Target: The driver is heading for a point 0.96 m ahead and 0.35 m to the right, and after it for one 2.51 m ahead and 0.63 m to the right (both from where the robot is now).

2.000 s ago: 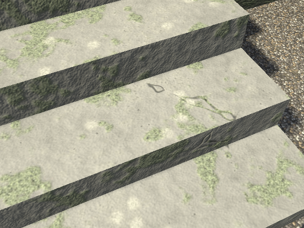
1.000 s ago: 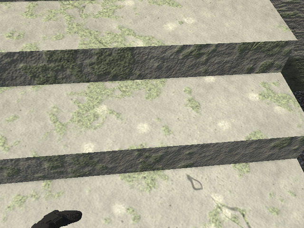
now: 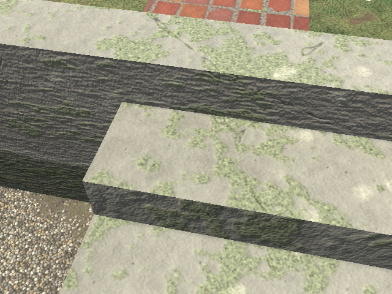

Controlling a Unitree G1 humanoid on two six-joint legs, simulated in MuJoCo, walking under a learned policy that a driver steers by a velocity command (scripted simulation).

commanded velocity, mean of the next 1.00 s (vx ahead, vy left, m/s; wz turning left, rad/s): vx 0.50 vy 0.00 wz -0.39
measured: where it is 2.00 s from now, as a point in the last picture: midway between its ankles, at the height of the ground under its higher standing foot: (322, 76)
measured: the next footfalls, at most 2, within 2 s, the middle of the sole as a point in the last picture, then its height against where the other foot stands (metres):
right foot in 0.34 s outside the picture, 0.18 m higher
left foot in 0.84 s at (201, 159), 0.18 m higher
